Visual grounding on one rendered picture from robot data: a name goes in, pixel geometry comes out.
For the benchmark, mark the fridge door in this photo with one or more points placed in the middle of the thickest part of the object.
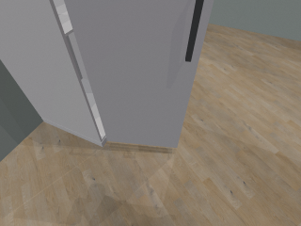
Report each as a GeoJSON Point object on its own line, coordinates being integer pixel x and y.
{"type": "Point", "coordinates": [134, 56]}

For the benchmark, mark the handle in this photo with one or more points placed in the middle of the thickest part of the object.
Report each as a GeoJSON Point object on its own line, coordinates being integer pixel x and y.
{"type": "Point", "coordinates": [194, 30]}

